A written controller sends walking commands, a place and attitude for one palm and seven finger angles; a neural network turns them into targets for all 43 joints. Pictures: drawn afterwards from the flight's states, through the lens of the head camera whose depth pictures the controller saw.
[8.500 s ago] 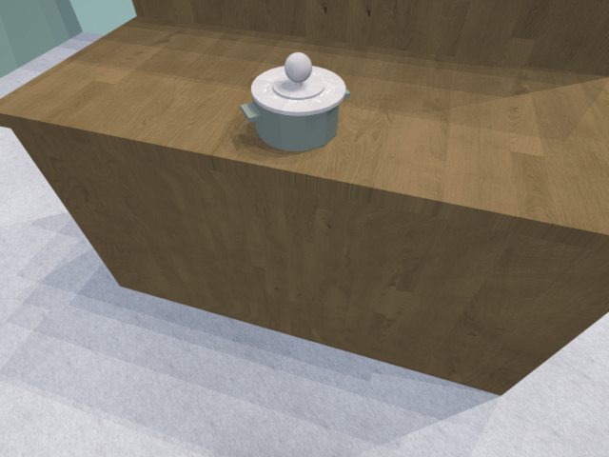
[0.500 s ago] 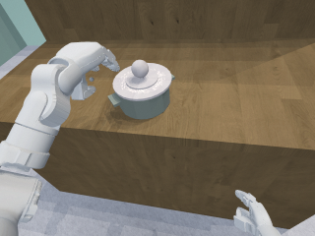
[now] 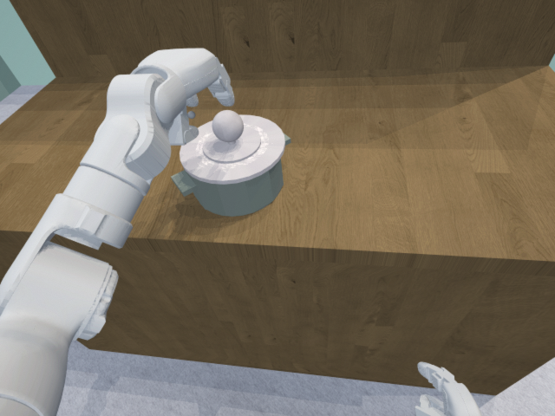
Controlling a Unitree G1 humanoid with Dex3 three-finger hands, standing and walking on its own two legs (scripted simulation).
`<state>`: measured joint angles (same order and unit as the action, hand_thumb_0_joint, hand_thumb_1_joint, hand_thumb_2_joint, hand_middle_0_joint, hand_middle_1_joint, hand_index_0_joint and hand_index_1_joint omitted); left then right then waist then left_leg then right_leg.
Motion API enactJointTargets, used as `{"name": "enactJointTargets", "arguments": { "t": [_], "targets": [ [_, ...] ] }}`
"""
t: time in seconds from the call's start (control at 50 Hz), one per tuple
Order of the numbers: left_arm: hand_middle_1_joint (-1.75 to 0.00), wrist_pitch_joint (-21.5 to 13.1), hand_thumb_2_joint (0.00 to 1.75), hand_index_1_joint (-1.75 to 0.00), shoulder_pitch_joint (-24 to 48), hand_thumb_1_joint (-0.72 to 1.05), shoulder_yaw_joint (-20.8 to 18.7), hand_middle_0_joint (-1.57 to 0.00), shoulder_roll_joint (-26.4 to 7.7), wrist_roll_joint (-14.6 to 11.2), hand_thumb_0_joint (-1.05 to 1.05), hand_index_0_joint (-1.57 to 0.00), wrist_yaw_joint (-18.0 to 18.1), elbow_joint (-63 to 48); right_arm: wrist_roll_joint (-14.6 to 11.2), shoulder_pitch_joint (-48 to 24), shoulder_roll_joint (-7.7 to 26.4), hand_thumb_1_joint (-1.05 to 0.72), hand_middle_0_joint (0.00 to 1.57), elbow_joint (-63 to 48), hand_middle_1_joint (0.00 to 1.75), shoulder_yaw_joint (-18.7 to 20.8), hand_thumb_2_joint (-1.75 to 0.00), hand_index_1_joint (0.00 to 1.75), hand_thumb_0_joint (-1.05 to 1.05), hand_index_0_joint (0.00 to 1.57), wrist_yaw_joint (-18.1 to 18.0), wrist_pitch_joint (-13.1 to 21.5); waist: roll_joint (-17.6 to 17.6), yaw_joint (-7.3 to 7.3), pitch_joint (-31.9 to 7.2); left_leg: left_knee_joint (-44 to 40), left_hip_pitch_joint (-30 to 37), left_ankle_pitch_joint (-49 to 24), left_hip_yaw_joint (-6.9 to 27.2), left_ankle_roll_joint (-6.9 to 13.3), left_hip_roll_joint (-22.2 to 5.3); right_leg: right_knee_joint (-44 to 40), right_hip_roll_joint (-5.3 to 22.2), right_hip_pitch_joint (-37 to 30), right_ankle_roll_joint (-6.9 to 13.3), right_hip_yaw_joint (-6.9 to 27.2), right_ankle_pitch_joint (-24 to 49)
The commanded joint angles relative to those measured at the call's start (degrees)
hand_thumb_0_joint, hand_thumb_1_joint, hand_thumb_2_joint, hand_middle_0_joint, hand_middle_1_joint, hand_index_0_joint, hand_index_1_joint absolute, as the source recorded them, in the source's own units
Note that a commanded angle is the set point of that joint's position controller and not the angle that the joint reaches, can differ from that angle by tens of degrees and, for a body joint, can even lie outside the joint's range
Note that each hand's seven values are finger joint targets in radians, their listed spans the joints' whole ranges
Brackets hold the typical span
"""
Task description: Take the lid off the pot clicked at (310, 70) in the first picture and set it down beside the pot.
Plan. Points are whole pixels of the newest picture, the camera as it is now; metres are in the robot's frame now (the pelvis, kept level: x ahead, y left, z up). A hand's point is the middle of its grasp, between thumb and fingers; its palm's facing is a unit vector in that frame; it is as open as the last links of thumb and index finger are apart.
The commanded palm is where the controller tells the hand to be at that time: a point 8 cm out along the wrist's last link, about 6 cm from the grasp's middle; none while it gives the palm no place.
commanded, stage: move the open hand above the knob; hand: left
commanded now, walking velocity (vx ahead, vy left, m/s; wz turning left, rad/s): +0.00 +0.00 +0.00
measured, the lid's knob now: (227, 126) +0.53 +0.10 +0.16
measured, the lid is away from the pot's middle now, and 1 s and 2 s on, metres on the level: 0.01 0.01 0.01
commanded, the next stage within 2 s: lower the open fingers around the knob in 1.14 s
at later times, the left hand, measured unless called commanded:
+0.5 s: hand (232, 80) +0.50 +0.07 +0.25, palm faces -0.22 -0.02 -0.97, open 10.1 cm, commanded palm +0.48 +0.10 +0.31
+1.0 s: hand (208, 89) +0.49 +0.11 +0.25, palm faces -0.21 -0.01 -0.98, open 10.1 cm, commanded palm +0.48 +0.11 +0.31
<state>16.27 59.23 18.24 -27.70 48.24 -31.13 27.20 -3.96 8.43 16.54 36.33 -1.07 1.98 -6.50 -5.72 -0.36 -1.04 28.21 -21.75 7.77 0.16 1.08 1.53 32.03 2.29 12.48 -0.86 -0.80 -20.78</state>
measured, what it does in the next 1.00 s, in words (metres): stands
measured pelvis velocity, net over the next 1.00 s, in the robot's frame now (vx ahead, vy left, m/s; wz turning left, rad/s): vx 0.02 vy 0.00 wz -0.01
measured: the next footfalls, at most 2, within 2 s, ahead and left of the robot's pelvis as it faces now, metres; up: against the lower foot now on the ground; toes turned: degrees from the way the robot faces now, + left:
none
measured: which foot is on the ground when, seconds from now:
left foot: down 0.00-1.00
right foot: down 0.00-1.00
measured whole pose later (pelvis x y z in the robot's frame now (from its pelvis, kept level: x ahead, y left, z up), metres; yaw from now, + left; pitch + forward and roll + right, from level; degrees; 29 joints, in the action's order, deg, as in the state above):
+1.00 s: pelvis +0.02 +0.00 +0.00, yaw +0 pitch +5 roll +1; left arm 16.1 69.3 18.1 -25.2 50.9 -31.0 41.1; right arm -3.7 8.6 16.1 36.2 0.3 2.0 -6.2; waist -4.2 -2.0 -2.1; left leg 26.9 -22.6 8.8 -0.2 1.0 1.3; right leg 29.0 2.1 12.7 -0.7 -0.4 -20.7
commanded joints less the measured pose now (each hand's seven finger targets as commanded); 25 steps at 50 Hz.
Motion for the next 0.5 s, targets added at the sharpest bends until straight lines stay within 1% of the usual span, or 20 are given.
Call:
{"name": "enactJointTargets", "arguments": {
  "t": [0.0,0.04,0.08,0.1,0.12,0.14,0.16,0.18,0.2,0.22,0.26,0.28,0.32,0.34,0.36,0.38,0.4,0.42,0.46,0.48],
  "targets": [
    [-0.08,0.0,1.72,-0.08,34.6,-0.41,-8.6,-0.87,-12.3,2.0,0.00,-0.87,2.9,-4.5,0.2,-4.7,5.5,-0.90,0.20,-8.2,0.30,2.2,-0.90,0.30,0.00,0.20,0.0,2.9,7.0,-0.65,-22.3,-1.5,20.1,-7.5,0.0,2.4,2.6,-5.3,-4.3,4.4,3.2,-2.2,18.3],
    [-0.08,0.5,1.72,-0.08,35.9,-0.41,-7.6,-0.87,-10.6,2.4,0.00,-0.87,2.9,-0.3,0.2,-4.2,5.6,-0.90,0.20,-7.4,0.30,2.3,-0.90,0.30,0.00,0.20,-0.1,2.9,8.7,-1.13,-20.8,-1.4,19.7,-7.4,-0.3,2.7,2.6,-5.5,-4.3,5.3,3.0,-2.1,18.9],
    [-0.08,0.7,1.72,-0.08,34.6,-0.41,-8.3,-0.87,-11.4,1.6,0.00,-0.87,2.9,6.5,0.3,-1.8,6.6,-0.90,0.20,-6.1,0.30,2.8,-0.90,0.30,0.00,0.20,-0.5,2.5,10.8,-2.08,-18.0,-1.5,17.6,-5.1,-0.7,2.8,2.5,-6.6,-4.1,5.6,2.7,-2.1,18.5],
    [-0.08,0.7,1.72,-0.08,37.7,-0.41,-7.7,-0.87,-11.5,3.0,0.00,-0.87,2.7,8.7,0.3,-1.7,6.2,-0.90,0.20,-6.0,0.30,2.3,-0.90,0.30,0.00,0.20,-0.6,2.5,11.5,-2.11,-17.8,-2.2,16.4,-4.2,-1.0,2.8,2.8,-6.7,-4.2,5.2,2.5,-1.9,18.1],
    [-0.08,0.5,1.72,-0.08,40.5,-0.41,-7.0,-0.87,-11.0,3.2,0.00,-0.87,2.7,9.9,0.2,-1.7,6.2,-0.90,0.20,-5.7,0.30,2.3,-0.90,0.30,0.00,0.20,-0.8,2.5,12.2,-2.60,-17.2,-2.3,16.3,-3.5,-1.2,2.8,2.7,-6.8,-4.1,5.9,2.4,-1.8,17.8],
    [-0.08,0.0,1.72,-0.08,42.9,-0.41,-5.4,-0.87,-9.4,3.0,0.00,-0.87,2.8,9.0,0.2,-1.3,6.0,-0.90,0.20,-6.0,0.30,2.3,-0.90,0.30,0.00,0.20,-0.9,3.0,10.9,-2.83,-18.5,-2.3,17.1,-3.6,-1.0,3.0,3.0,-6.7,-4.2,6.1,2.4,-1.6,17.8],
    [-0.08,-0.5,1.72,-0.08,44.4,-0.41,-7.4,-0.87,-11.7,3.2,0.00,-0.87,3.2,9.3,0.5,-0.6,6.2,-0.90,0.20,-5.7,0.30,2.6,-0.90,0.30,0.00,0.20,-1.0,3.4,10.3,-2.73,-20.1,-2.0,18.2,-4.4,-0.9,3.1,2.8,-6.5,-4.2,5.7,2.4,-1.4,18.5],
    [-0.08,-1.6,1.72,-0.08,44.3,-0.41,-6.4,-0.87,-10.4,2.3,0.00,-0.87,3.4,7.1,0.6,0.3,6.5,-0.90,0.20,-6.1,0.30,3.1,-0.90,0.30,0.00,0.20,-1.1,3.5,8.9,-3.31,-22.5,-1.3,19.9,-6.1,-0.9,3.2,2.6,-6.6,-4.1,4.8,2.6,-1.3,20.5],
    [-0.08,-2.1,1.72,-0.08,47.0,-0.41,-6.1,-0.87,-10.4,3.4,0.00,-0.87,3.4,7.2,0.7,0.8,6.0,-0.90,0.20,-6.0,0.30,3.0,-0.90,0.30,0.00,0.20,-1.0,3.8,8.9,-3.45,-24.0,-1.4,20.4,-6.8,-0.8,3.2,2.8,-6.2,-4.4,4.4,2.6,-1.1,21.2],
    [-0.08,-2.0,1.72,-0.08,47.1,-0.41,-4.0,-0.87,-7.4,3.6,0.00,-0.87,3.4,10.5,0.6,1.2,6.0,-0.90,0.20,-5.4,0.30,3.0,-0.90,0.30,0.00,0.20,-1.1,3.8,8.5,-4.19,-21.9,-1.4,20.2,-6.6,-1.0,3.2,2.7,-6.2,-4.5,6.7,2.7,-1.5,20.6],
    [-0.08,-0.9,1.72,-0.08,44.9,-0.41,-5.4,-0.87,-8.2,3.7,0.00,-0.87,3.6,17.7,0.5,3.0,6.7,-0.90,0.20,-3.8,0.30,3.1,-0.90,0.30,0.00,0.20,-1.2,3.6,11.0,-4.41,-18.6,-2.0,17.8,-5.1,-1.1,3.2,2.5,-6.9,-4.6,7.6,2.6,-1.4,19.5],
    [-0.08,-1.0,1.72,-0.08,42.7,-0.41,-5.3,-0.87,-7.5,2.6,0.00,-0.87,3.7,18.6,0.6,4.2,7.3,-0.90,0.20,-3.7,0.30,3.6,-0.90,0.30,0.00,0.20,-1.3,3.3,10.6,-4.63,-18.3,-2.1,17.5,-5.3,-1.2,3.3,2.3,-7.5,-4.4,7.2,2.6,-1.6,20.1],
    [-0.08,-2.1,1.72,-0.08,47.9,-0.41,-8.5,-0.87,-12.0,4.3,0.00,-0.87,4.4,13.6,1.0,3.6,6.9,-0.90,0.20,-4.6,0.30,3.4,-0.90,0.30,0.00,0.20,-1.0,3.9,9.6,-3.49,-23.5,-1.9,18.8,-7.5,-1.2,3.4,2.5,-6.6,-4.2,4.1,2.6,-0.8,22.9],
    [-0.08,-2.4,1.72,-0.08,47.0,-0.41,-10.0,-0.87,-13.9,4.8,0.00,-0.87,4.7,14.2,1.0,3.6,6.8,-0.90,0.20,-4.8,0.30,3.3,-0.90,0.30,0.00,0.20,-1.1,4.1,10.0,-2.92,-24.8,-1.5,18.7,-8.8,-1.2,3.6,2.6,-6.2,-4.1,2.9,2.6,-0.4,24.6],
    [-0.08,-2.5,1.72,-0.08,47.3,-0.41,-9.0,-0.87,-13.0,5.4,0.00,-0.87,4.9,14.9,1.0,3.6,6.8,-0.90,0.20,-4.6,0.30,3.3,-0.90,0.30,0.00,0.20,-1.1,4.0,9.4,-3.15,-24.6,-1.5,18.7,-9.8,-1.4,3.5,2.5,-5.8,-4.1,3.4,2.7,-0.5,25.2],
    [-0.08,-3.0,1.72,-0.08,44.9,-0.41,-6.8,-0.87,-9.2,4.4,0.00,-0.87,4.7,12.7,1.0,4.5,6.6,-0.90,0.20,-5.3,0.30,3.9,-0.90,0.30,0.00,0.20,-0.8,3.9,8.4,-3.32,-25.8,-1.0,20.1,-12.9,-1.4,3.7,2.2,-5.9,-4.0,2.8,2.9,-0.9,27.7],
    [-0.08,-2.7,1.72,-0.08,43.4,-0.41,-10.1,-0.87,-12.5,5.3,0.00,-0.87,4.8,13.8,1.2,4.0,6.7,-0.90,0.20,-5.3,0.30,3.9,-0.90,0.30,0.00,0.20,-0.7,3.7,10.1,-2.40,-25.3,-0.9,19.5,-13.1,-1.5,3.7,2.3,-6.0,-4.1,2.0,2.7,-0.6,28.5],
    [-0.08,-2.2,1.72,-0.08,42.4,-0.41,-11.1,-0.87,-14.2,5.8,0.00,-0.87,4.7,16.1,1.1,3.8,7.1,-0.90,0.20,-5.1,0.30,3.7,-0.90,0.30,0.00,0.20,-0.7,3.5,10.7,-2.40,-23.3,-1.3,18.0,-11.9,-2.0,3.8,2.2,-6.1,-4.0,2.3,2.6,-0.6,27.9],
    [-0.08,-1.4,1.72,-0.08,42.5,-0.41,-9.4,-0.87,-12.4,5.2,0.00,-0.87,4.4,16.5,0.8,3.5,7.0,-0.90,0.20,-5.2,0.30,3.6,-0.90,0.30,0.00,0.20,-0.8,3.3,11.8,-2.69,-21.2,-1.7,16.9,-10.5,-2.4,3.9,2.4,-6.7,-3.9,2.9,2.3,-0.6,27.5],
    [-0.08,-2.0,1.72,-0.08,40.4,-0.41,-11.0,-0.87,-13.6,4.3,0.00,-0.87,4.4,14.3,1.0,4.3,7.3,-0.90,0.20,-5.8,0.30,4.1,-0.90,0.30,0.00,0.20,-0.8,3.3,12.0,-2.27,-23.3,-1.2,17.7,-13.0,-2.3,4.1,2.0,-6.6,-3.6,0.8,2.4,-0.7,30.7]
  ]
}}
